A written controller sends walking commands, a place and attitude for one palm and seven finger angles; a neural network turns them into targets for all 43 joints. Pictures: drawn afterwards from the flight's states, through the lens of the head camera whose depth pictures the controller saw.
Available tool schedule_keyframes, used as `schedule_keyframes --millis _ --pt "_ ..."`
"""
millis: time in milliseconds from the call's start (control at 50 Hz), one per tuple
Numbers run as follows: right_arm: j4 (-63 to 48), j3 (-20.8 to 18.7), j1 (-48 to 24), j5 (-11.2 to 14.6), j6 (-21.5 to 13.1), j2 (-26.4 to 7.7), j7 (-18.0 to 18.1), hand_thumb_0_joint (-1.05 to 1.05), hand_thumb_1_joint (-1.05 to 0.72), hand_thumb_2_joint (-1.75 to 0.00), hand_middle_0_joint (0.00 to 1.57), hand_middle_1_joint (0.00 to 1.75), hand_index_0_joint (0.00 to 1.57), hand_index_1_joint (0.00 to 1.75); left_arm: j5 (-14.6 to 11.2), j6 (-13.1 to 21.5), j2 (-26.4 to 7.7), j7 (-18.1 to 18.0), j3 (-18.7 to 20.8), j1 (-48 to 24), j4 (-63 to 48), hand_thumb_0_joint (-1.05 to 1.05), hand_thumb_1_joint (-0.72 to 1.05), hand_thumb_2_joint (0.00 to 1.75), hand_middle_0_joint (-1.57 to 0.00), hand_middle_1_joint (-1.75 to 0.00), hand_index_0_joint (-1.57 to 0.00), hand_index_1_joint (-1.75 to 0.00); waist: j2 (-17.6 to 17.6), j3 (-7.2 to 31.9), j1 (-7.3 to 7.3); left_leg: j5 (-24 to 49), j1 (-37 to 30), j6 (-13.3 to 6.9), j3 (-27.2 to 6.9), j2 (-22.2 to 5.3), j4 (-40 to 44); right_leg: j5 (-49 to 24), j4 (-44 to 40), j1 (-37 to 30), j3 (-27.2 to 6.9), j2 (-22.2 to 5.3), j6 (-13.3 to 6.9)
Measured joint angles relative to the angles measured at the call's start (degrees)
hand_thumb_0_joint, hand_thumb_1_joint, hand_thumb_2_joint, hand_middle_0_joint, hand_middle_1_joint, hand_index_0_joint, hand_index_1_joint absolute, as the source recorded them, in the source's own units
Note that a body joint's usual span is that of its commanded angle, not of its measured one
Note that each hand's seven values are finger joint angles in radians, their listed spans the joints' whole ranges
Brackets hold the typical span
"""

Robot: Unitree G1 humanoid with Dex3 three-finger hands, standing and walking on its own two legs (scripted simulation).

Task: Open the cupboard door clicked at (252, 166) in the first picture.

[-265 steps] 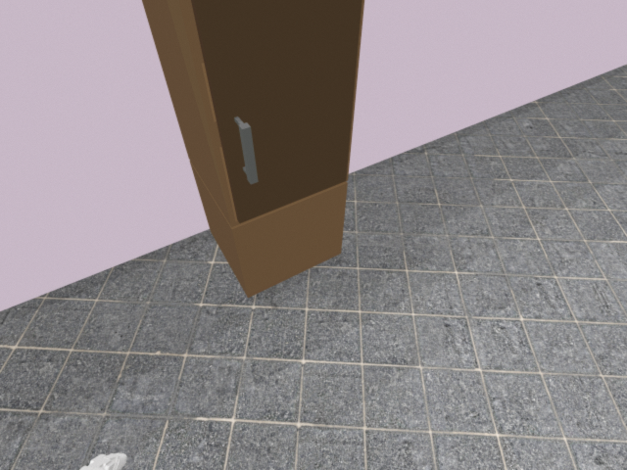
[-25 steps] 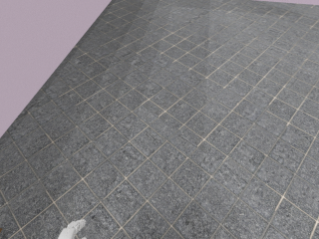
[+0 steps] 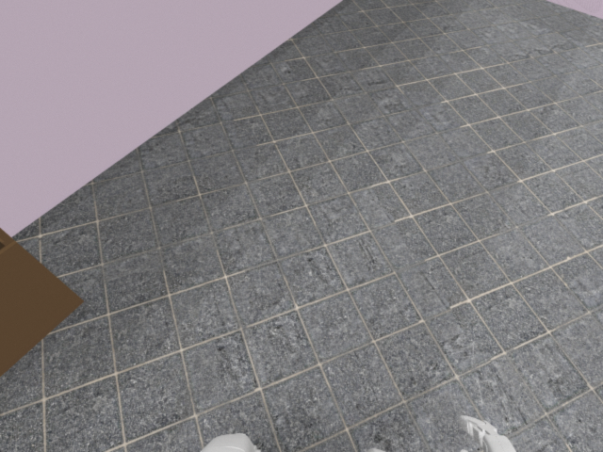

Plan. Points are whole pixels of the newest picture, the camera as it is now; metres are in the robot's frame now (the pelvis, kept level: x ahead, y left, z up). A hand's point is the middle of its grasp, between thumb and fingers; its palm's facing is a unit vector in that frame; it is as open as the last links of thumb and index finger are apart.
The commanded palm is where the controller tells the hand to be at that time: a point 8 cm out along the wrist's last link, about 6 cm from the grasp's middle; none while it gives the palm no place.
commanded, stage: turn to face it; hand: left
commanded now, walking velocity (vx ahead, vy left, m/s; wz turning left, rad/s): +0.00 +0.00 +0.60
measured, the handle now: out of the picture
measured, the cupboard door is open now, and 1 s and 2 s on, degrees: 0 0 0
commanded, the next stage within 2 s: take the last steps up to it in 1.60 s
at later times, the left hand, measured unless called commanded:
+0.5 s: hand out of the picture +0.11 +0.19 -0.12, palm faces +0.28 -0.92 -0.28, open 7.3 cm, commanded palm none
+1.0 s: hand out of the picture -0.07 +0.23 -0.16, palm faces +0.62 -0.74 -0.25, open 7.4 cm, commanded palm none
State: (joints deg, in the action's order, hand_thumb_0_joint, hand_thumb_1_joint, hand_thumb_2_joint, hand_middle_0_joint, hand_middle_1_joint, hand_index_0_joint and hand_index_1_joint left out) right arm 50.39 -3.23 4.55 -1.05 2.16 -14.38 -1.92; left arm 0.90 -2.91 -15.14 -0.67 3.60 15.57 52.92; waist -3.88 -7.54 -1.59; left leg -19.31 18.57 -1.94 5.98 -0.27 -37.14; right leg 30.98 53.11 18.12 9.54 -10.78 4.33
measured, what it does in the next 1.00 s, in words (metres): steps on the spot, turning left: right foot, then left foot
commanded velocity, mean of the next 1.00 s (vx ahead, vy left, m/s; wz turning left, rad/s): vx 0.00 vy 0.00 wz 0.60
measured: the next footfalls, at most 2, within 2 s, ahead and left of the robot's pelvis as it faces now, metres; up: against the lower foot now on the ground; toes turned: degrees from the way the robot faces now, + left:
right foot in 0.42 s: +0.10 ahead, -0.13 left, +0.00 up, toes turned +13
left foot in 0.84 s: +0.01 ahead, +0.12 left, +0.00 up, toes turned +39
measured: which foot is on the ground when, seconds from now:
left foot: down 0.00-0.42, up 0.44-0.82, down 0.84-1.00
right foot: up 0.00-0.40, down 0.42-0.84, up 0.86-1.00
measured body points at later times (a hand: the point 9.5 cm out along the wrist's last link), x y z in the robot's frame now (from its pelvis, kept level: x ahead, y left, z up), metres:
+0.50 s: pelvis +0.03 -0.03 +0.01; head +0.08 -0.05 +0.46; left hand +0.09 +0.24 -0.10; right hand +0.17 -0.27 -0.14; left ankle -0.02 +0.08 -0.67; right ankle +0.06 -0.14 -0.72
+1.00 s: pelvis +0.02 +0.02 +0.01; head +0.04 +0.07 +0.46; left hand -0.10 +0.27 -0.14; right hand +0.27 -0.13 -0.10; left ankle -0.02 +0.09 -0.72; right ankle +0.08 -0.13 -0.64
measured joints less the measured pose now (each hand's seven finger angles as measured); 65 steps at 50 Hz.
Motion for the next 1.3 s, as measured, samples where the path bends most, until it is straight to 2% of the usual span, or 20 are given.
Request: schedule_keyframes --millis 60,120,260,380,420,460,500,540,600,700,780,820,840,860,900,980,1060,1180,1260,1300 --pt "-0.7 0.4 0.5 0.1 -0.8 0.7 0.9 0.0 -0.91 -0.9 0.2 0.3 0.2 0.29 -0.1 -1.2 -1.1 -0.2 0.7 -1.5 0.7 0.01 0.91 0.9 -0.2 -0.3 -0.2 -0.3 0.8 0.4 0.31 0.5 -1.0 -0.6 -2.3 -0.1 1.6 -0.1 11.4 6.1 -4.4 2.8 0.9" --pt "-0.4 0.7 1.6 -0.1 -0.7 1.1 1.2 0.0 -0.91 -0.9 0.2 0.3 0.2 0.29 0.0 -0.9 -1.5 0.2 1.1 -3.3 -0.3 0.01 0.91 0.9 -0.2 -0.3 -0.2 -0.3 1.2 1.1 0.45 2.7 -2.8 -0.6 -4.4 0.5 5.4 -5.3 12.8 9.4 -6.5 3.6 1.4" --pt "0.5 0.7 4.3 -0.3 -0.2 2.0 1.0 0.0 -0.91 -0.9 0.2 0.3 0.21 0.29 0.0 -0.4 -0.6 0.3 0.8 -7.0 -3.2 0.01 0.91 0.9 -0.2 -0.3 -0.2 -0.3 2.5 2.9 1.72 4.9 -3.9 -0.5 -9.3 2.2 9.1 -8.1 4.0 9.5 -9.1 5.4 2.0" --pt "1.1 -0.2 6.5 -0.5 0.4 1.7 1.1 0.0 -0.9 -0.9 0.2 0.3 0.21 0.3 -0.5 0.6 1.3 0.2 -0.3 -9.1 -5.3 0.01 0.91 0.9 -0.2 -0.3 -0.2 -0.3 4.4 3.4 3.54 3.8 -2.3 1.1 -13.6 3.5 6.5 -8.6 -11.2 3.1 -8.9 8.7 1.1" --pt "1.2 -0.7 7.5 -0.1 0.7 1.4 1.0 0.0 -0.9 -0.9 0.2 0.3 0.21 0.3 -0.5 1.7 1.7 0.2 -0.9 -8.8 -6.2 0.0 0.91 0.9 -0.2 -0.3 -0.2 -0.3 4.7 4.1 3.56 2.3 -0.8 1.9 -14.7 4.6 3.6 -14.7 -20.4 -1.0 -8.2 9.0 0.1" --pt "1.6 -1.4 7.6 0.0 1.2 0.4 1.1 0.0 -0.91 -0.9 0.2 0.3 0.21 0.29 0.0 2.5 2.8 0.0 -1.5 -8.6 -6.2 0.0 0.91 0.9 -0.2 -0.3 -0.2 -0.3 6.2 3.7 3.78 -5.3 2.7 3.0 -13.9 4.6 -6.0 -14.1 -19.4 -1.3 -6.5 8.9 -2.9" --pt "2.1 -2.0 8.0 -0.2 1.9 -0.2 1.0 0.01 -0.91 -0.9 0.2 0.3 0.21 0.29 0.1 2.5 3.7 -0.1 -2.1 -7.8 -6.1 0.0 0.91 0.9 -0.2 -0.3 -0.2 -0.3 6.6 3.7 4.0 -8.7 6.6 3.9 -11.3 4.3 -18.2 -12.4 -19.3 -2.5 -4.8 7.8 -4.5" --pt "2.5 -2.3 8.1 -0.4 2.3 -0.8 0.6 0.01 -0.91 -0.9 0.2 0.3 0.2 0.29 0.1 2.3 4.3 -0.2 -2.3 -6.8 -5.7 0.0 0.91 0.9 -0.2 -0.3 -0.21 -0.3 6.7 3.6 4.1 -6.7 9.2 4.7 -9.0 2.9 -26.8 -12.2 -20.6 -4.2 -3.3 6.9 -4.7" --pt "2.9 -2.2 7.9 -0.4 2.7 -1.2 0.2 0.01 -0.91 -0.9 0.2 0.3 0.2 0.29 0.3 2.3 4.7 -0.4 -2.4 -5.5 -4.9 0.0 0.91 0.9 -0.2 -0.3 -0.21 -0.3 6.1 3.0 4.19 -4.6 10.3 6.0 -6.7 0.5 -30.1 -12.6 -22.3 -6.2 -1.2 5.4 -4.4" --pt "3.4 -1.7 6.4 -0.3 3.3 -1.1 -0.2 0.01 -0.91 -0.9 0.19 0.3 0.2 0.29 0.6 2.1 4.2 -0.3 -2.2 -3.6 -3.6 0.0 0.91 0.9 -0.2 -0.3 -0.21 -0.3 4.6 2.0 3.23 -4.8 8.3 6.5 -4.3 -1.9 -22.2 -12.0 -22.5 -7.7 2.4 3.0 -3.6" --pt "2.8 -1.0 4.3 0.0 2.9 -0.7 -0.3 0.01 -0.91 -0.9 0.19 0.3 0.2 0.29 0.8 1.5 2.7 -0.1 -1.5 -2.2 -2.4 0.0 0.91 0.9 -0.2 -0.3 -0.21 -0.3 3.0 1.2 1.8 -5.2 4.2 5.6 -1.8 -2.3 -10.7 -10.4 -20.0 -7.3 4.9 1.1 -2.2" --pt "1.9 -0.6 3.7 0.0 2.1 -0.5 -0.3 0.01 -0.91 -0.9 0.19 0.3 0.2 0.29 0.7 1.2 1.6 0.0 -0.9 -1.3 -1.9 0.0 0.9 0.9 -0.2 -0.3 -0.21 -0.3 2.2 1.3 1.3 -1.5 0.8 4.8 -0.4 -1.9 -2.6 -8.7 -17.2 -6.5 6.2 -0.1 -1.2" --pt "1.3 -0.5 3.5 -0.1 1.4 -0.6 -0.4 0.01 -0.91 -0.9 0.19 0.3 0.2 0.29 0.4 0.9 1.0 0.1 -0.5 -0.7 -1.6 0.0 0.9 0.9 -0.2 -0.3 -0.21 -0.3 1.8 1.5 1.14 2.7 -0.4 3.5 -0.3 -1.6 0.9 -7.6 -14.0 -5.1 6.3 -1.0 -0.7" --pt "0.9 -0.5 2.9 -0.2 0.7 -0.3 -0.3 0.01 -0.91 -0.9 0.19 0.3 0.2 0.29 0.1 0.4 0.2 0.1 -0.1 -0.7 -1.2 0.0 0.91 0.9 -0.2 -0.3 -0.21 -0.3 0.9 1.3 0.91 2.8 0.2 1.9 -0.2 -0.8 -0.1 -3.9 -8.7 -2.8 4.2 -1.4 -0.1" --pt "0.4 -0.1 2.4 0.0 -0.3 0.2 0.1 0.0 -0.91 -0.9 0.19 0.3 0.2 0.29 0.0 -1.0 -0.9 -0.3 0.5 -1.1 -0.2 0.01 0.91 0.9 -0.2 -0.3 -0.2 -0.3 0.3 1.1 0.5 0.5 0.6 -0.2 -0.8 -0.4 -1.6 1.6 2.4 2.0 -0.9 0.6 0.4" --pt "-0.1 0.5 3.0 -0.3 -0.7 0.9 1.2 0.0 -0.91 -0.9 0.2 0.3 0.2 0.29 0.0 -1.4 -1.4 0.0 1.1 -2.7 0.4 0.01 0.91 0.9 -0.2 -0.3 -0.2 -0.3 1.1 1.8 0.86 2.1 -1.2 -0.6 -3.4 0.5 3.0 -3.0 12.0 7.9 -5.1 3.5 1.0" --pt "0.4 0.9 3.7 -0.3 -0.6 1.5 1.3 0.0 -0.91 -0.9 0.2 0.3 0.2 0.29 0.0 -0.6 -0.9 0.3 0.9 -4.2 -1.1 0.01 0.91 0.9 -0.2 -0.3 -0.2 -0.3 2.0 2.7 1.04 5.0 -3.0 -1.2 -5.8 1.5 7.7 -6.9 9.4 9.5 -7.2 4.5 1.4" --pt "1.0 0.6 5.6 -0.4 -0.2 2.3 1.2 0.0 -0.91 -0.9 0.2 0.3 0.21 0.29 -0.2 -0.4 0.4 0.1 0.3 -7.1 -2.7 0.01 0.91 0.9 -0.2 -0.3 -0.2 -0.3 3.2 3.6 2.48 6.5 -3.3 -0.8 -9.9 2.9 9.4 -6.6 1.4 7.5 -8.9 6.4 1.6" --pt "1.5 0.0 6.7 -0.6 0.5 2.1 1.1 0.0 -0.91 -0.9 0.2 0.3 0.21 0.3 -0.5 0.1 1.6 0.0 -0.3 -8.6 -4.1 0.01 0.91 0.9 -0.2 -0.3 -0.2 -0.3 4.5 3.8 3.49 6.4 -2.2 0.1 -12.8 3.7 8.1 -6.4 -7.1 3.8 -9.0 8.2 1.0" --pt "1.8 -0.3 7.3 -0.5 0.8 1.8 1.1 0.0 -0.9 -0.9 0.2 0.3 0.21 0.3 -0.7 0.8 2.2 -0.1 -0.7 -8.7 -4.8 0.01 0.91 0.9 -0.2 -0.3 -0.2 -0.3 5.2 4.1 3.72 5.9 -1.1 0.9 -14.1 4.3 6.5 -9.8 -14.3 0.6 -8.7 9.1 0.5"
